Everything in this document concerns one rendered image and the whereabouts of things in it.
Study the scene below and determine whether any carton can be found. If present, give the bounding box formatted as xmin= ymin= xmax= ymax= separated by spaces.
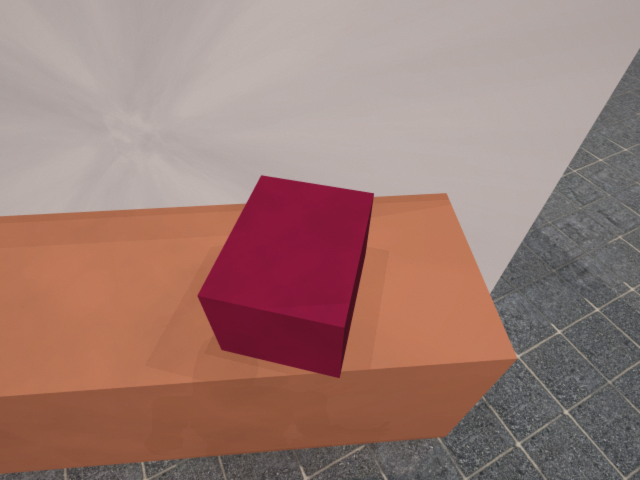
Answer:
xmin=198 ymin=175 xmax=374 ymax=378

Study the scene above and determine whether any pedestal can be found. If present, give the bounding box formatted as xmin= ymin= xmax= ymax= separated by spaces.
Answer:
xmin=0 ymin=193 xmax=518 ymax=474

